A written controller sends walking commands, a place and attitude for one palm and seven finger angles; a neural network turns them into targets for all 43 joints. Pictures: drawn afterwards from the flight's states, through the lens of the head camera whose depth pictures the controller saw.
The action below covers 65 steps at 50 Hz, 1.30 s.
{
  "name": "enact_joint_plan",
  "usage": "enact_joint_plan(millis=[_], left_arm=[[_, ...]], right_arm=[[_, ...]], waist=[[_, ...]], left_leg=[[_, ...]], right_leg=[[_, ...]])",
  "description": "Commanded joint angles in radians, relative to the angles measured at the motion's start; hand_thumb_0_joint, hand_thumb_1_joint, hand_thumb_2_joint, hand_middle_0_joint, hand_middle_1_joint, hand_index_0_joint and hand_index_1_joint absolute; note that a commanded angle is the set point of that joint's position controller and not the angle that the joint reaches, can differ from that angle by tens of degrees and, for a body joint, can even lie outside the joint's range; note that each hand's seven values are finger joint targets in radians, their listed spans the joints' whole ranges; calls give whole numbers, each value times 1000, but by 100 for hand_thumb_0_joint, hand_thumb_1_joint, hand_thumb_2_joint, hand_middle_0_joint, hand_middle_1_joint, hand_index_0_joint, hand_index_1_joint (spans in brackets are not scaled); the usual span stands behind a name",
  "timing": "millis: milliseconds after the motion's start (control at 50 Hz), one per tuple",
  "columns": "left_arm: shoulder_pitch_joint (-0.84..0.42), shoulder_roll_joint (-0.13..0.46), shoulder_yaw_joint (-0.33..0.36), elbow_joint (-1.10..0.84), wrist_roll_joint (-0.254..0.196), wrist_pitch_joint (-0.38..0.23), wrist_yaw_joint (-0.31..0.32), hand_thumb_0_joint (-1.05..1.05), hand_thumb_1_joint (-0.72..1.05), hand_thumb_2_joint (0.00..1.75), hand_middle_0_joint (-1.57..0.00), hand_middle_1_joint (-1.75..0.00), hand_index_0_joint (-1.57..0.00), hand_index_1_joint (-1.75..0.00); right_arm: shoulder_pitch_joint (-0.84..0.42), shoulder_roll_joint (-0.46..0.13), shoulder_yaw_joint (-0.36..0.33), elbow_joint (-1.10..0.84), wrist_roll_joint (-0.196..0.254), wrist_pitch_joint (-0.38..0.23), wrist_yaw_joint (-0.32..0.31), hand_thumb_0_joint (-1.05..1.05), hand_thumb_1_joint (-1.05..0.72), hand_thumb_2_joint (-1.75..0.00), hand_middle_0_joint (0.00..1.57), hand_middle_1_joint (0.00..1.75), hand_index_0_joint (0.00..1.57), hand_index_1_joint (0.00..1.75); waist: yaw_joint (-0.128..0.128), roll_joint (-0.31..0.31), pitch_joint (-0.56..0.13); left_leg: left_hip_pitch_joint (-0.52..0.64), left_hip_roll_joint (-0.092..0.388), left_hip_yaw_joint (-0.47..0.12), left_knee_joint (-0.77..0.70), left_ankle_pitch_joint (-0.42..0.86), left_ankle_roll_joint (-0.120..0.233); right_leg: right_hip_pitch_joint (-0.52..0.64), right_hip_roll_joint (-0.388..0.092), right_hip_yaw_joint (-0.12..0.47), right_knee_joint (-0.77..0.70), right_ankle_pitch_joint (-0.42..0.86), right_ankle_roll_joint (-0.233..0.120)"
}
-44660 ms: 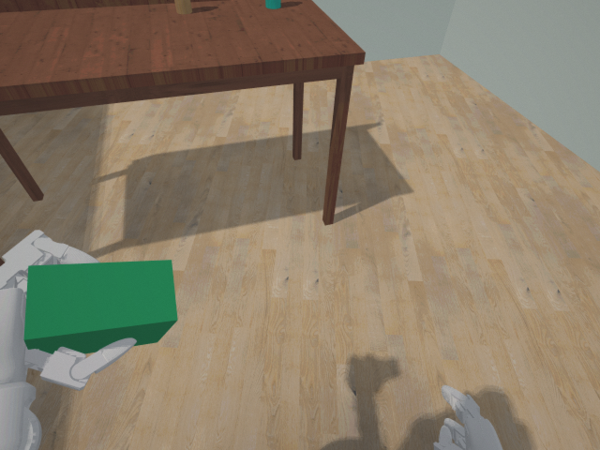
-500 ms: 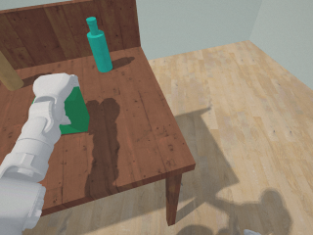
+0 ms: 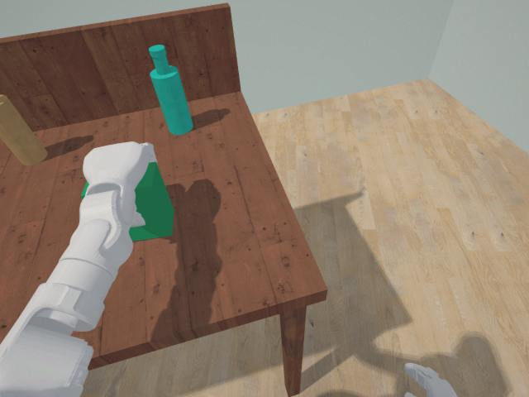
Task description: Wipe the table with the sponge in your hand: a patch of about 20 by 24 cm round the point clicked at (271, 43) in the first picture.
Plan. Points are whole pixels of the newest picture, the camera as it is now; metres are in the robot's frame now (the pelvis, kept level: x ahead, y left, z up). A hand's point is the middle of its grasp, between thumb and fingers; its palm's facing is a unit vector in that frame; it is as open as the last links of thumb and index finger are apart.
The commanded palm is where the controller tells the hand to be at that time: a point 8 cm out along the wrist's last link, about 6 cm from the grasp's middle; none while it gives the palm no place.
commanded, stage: wipe back along the middle lane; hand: left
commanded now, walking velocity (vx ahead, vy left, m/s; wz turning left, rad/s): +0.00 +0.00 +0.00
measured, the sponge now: (137, 211) +0.39 +0.25 +0.07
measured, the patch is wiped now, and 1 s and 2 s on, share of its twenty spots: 0.50 0.70 0.80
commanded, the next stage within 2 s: slide across to the third lane in 1.40 s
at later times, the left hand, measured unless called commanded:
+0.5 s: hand (126, 214) +0.35 +0.23 +0.11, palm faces +0.04 -0.04 -1.00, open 10.3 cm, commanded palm +0.31 +0.23 +0.14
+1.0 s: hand (126, 241) +0.30 +0.22 +0.12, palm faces +0.10 -0.06 -0.99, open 10.3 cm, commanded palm +0.26 +0.21 +0.14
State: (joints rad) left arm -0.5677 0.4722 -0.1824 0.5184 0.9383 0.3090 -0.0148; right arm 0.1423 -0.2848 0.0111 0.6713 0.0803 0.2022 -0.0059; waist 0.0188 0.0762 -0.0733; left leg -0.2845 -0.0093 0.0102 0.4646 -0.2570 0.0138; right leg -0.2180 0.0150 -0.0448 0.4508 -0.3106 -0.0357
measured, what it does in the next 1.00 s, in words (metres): stands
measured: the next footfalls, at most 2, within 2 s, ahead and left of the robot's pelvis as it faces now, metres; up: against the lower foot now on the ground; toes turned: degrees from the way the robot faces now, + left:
none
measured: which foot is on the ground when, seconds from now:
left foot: down 0.00-1.00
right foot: down 0.00-1.00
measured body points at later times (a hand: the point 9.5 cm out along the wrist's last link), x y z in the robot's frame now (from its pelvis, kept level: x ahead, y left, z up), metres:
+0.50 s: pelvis -0.01 -0.01 +0.00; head -0.02 -0.05 +0.45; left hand +0.34 +0.23 +0.17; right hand +0.17 -0.25 -0.11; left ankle -0.02 +0.11 -0.74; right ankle -0.05 -0.10 -0.74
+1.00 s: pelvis -0.01 +0.00 +0.00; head -0.04 -0.05 +0.45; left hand +0.29 +0.22 +0.17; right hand +0.20 -0.22 -0.10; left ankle -0.02 +0.11 -0.74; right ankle -0.05 -0.10 -0.74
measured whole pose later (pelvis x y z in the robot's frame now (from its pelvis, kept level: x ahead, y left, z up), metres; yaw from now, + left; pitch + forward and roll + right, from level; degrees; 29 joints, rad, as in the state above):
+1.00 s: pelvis -0.01 +0.00 +0.00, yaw -2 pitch +0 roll +1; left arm -0.14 0.42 -0.22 -0.01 0.94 0.49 0.03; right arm 0.06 -0.28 0.04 0.63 0.08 0.18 0.02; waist 0.07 0.10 -0.07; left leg -0.21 -0.01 0.04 0.47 -0.26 0.01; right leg -0.17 0.02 -0.01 0.50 -0.32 -0.04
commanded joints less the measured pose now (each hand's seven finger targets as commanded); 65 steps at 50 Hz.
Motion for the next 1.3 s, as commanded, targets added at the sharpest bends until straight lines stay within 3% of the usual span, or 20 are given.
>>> enact_joint_plan(millis=[0, 120, 200, 380, 420, 440, 560, 620, 660, 720, 780, 820, 860, 920, 960, 1020, 1040, 1120, 1140, 1280], left_arm=[[-201, 165, 78, -186, 3, 6, 8, 0, 10, 130, -120, -160, -120, -160], [-115, 231, 138, -200, -9, 59, 12, 0, 10, 130, -120, -160, -120, -160], [-60, 149, 67, -241, -8, 69, -3, 0, 10, 130, -120, -160, -120, -160], [68, 135, 78, -272, -38, 91, -10, 0, 10, 130, -120, -160, -120, -160], [80, 172, 112, -279, -31, 100, -7, 0, 10, 130, -120, -160, -120, -160], [83, 129, 74, -294, -33, 100, -8, 0, 10, 130, -120, -160, -120, -160], [192, 68, 40, -385, -35, 103, -8, 0, 10, 130, -120, -160, -120, -160], [236, 88, 66, -435, -44, 120, 0, 0, 10, 130, -120, -160, -120, -160], [228, 47, 27, -451, -45, 134, 0, 0, 10, 130, -120, -160, -120, -160], [255, 80, 60, -472, -45, 157, 5, 0, 10, 130, -120, -160, -120, -160], [288, 29, 15, -517, -49, 166, 1, 0, 10, 130, -120, -160, -120, -160], [333, 49, 39, -533, -44, 172, 3, 0, 10, 130, -120, -160, -120, -160], [332, -4, -11, -567, -46, 178, 0, 0, 10, 130, -120, -160, -120, -160], [372, 19, 14, -593, -42, 192, 4, 0, 10, 130, -120, -160, -120, -160], [333, -13, -26, -603, -41, 201, 3, 0, 10, 130, -120, -160, -120, -160], [342, 46, 24, -598, -34, 223, 5, 0, 10, 130, -120, -160, -120, -160], [328, -8, -26, -608, -36, 227, 2, 0, 10, 130, -120, -160, -120, -160], [384, 26, 10, -612, -32, 234, -2, 0, 10, 130, -120, -160, -120, -160], [377, -27, -41, -633, -37, 231, -8, 0, 10, 130, -120, -160, -120, -160], [482, -26, -35, -708, -47, 219, -13, 0, 10, 130, -120, -160, -120, -160]], right_arm=[[-112, -125, -42, -143, 4, -28, -3, 0, -90, -90, 20, 30, 20, 30], [-148, -133, -34, -150, 7, -25, -8, 0, -90, -90, 20, 30, 20, 30], [-158, -124, -31, -163, 12, -32, -4, 0, -90, -90, 20, 30, 20, 30], [-182, -124, -26, -175, 15, -41, -8, 0, -90, -90, 20, 30, 20, 30], [-189, -127, -27, -175, 13, -41, -10, 0, -90, -90, 20, 30, 20, 30], [-189, -121, -26, -180, 15, -43, -8, 0, -90, -90, 20, 30, 20, 30], [-209, -111, -25, -201, 13, -52, 7, 0, -90, -90, 20, 30, 20, 30], [-226, -114, -26, -206, 11, -53, 10, 0, -90, -90, 20, 30, 20, 30], [-233, -109, -23, -203, 12, -54, 10, 0, -90, -90, 20, 30, 20, 30], [-250, -112, -21, -204, 10, -56, 6, 0, -90, -90, 20, 30, 20, 30], [-262, -103, -16, -210, 11, -62, 9, 0, -90, -90, 20, 30, 20, 30], [-274, -104, -15, -210, 9, -63, 14, 0, -90, -90, 20, 30, 20, 30], [-279, -96, -12, -214, 11, -65, 18, 0, -90, -90, 20, 30, 20, 30], [-295, -97, -11, -217, 8, -66, 21, 0, -90, -90, 20, 30, 20, 30], [-296, -95, -6, -213, 9, -67, 19, 0, -90, -90, 20, 30, 20, 30], [-315, -99, -3, -209, 7, -65, 14, 0, -90, -90, 20, 30, 20, 30], [-317, -90, 1, -215, 11, -67, 13, 0, -90, -90, 20, 30, 20, 30], [-323, -94, 0, -212, 8, -69, 16, 0, -90, -90, 20, 30, 20, 30], [-324, -87, 5, -221, 11, -72, 18, 0, -90, -90, 20, 30, 20, 30], [-322, -86, -2, -228, 8, -76, 34, 0, -90, -90, 20, 30, 20, 30]], waist=[[5, -100, -255], [24, -97, -224], [15, -100, -205], [20, -150, -124], [31, -129, -131], [24, -127, -137], [37, -114, -146], [48, -117, -141], [39, -138, -123], [52, -138, -121], [51, -141, -119], [61, -132, -112], [53, -138, -106], [65, -123, -107], [52, -142, -97], [63, -138, -85], [53, -133, -94], [69, -131, -101], [57, -128, -104], [70, -129, -109]], left_leg=[[149, -28, -4, 11, 435, 45], [106, -35, 5, -13, 360, 44], [115, -36, 8, -7, 358, 45], [81, -34, 17, -18, 275, 45], [84, -35, 13, -21, 272, 42], [88, -35, 17, -20, 272, 43], [102, -31, 7, -14, 298, 39], [103, -28, 0, -20, 291, 38], [102, -26, 5, -22, 278, 39], [106, -27, 1, -27, 274, 38], [114, -26, 4, -26, 284, 38], [114, -24, -4, -28, 288, 34], [119, -19, -3, -28, 288, 33], [122, -18, -7, -30, 282, 32], [121, -17, -5, -30, 272, 34], [116, -18, -8, -36, 241, 33], [118, -20, 0, -33, 242, 34], [126, -21, -8, -30, 254, 34], [123, -20, 0, -25, 257, 34], [126, -19, -6, -17, 289, 36]], right_leg=[[105, 14, 37, -14, 555, -21], [140, 12, 62, -25, 526, -21], [119, 14, 50, -20, 517, -17], [96, 15, 65, -36, 445, -7], [95, 17, 76, -33, 430, -13], [98, 14, 65, -30, 424, -10], [95, 19, 63, -16, 429, -16], [98, 22, 75, -17, 416, -19], [87, 20, 65, -19, 405, -13], [92, 23, 80, -20, 394, -17], [97, 20, 67, -16, 403, -13], [94, 26, 81, -11, 398, -20], [86, 23, 62, -10, 389, -16], [87, 28, 78, -8, 378, -22], [79, 25, 66, -9, 369, -17], [76, 29, 91, -17, 328, -22], [80, 22, 73, -13, 326, -17], [89, 30, 97, -13, 343, -23], [92, 23, 79, -6, 349, -17], [110, 26, 86, 7, 400, -18]])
